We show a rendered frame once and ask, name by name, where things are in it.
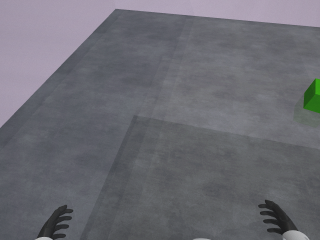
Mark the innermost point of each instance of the right robot forearm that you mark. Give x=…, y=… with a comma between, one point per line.
x=294, y=235

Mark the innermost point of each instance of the robot left hand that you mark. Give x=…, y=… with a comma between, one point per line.
x=51, y=226

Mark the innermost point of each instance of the carton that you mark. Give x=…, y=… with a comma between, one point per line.
x=312, y=97

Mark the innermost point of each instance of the robot right hand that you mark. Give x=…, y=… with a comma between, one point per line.
x=282, y=220

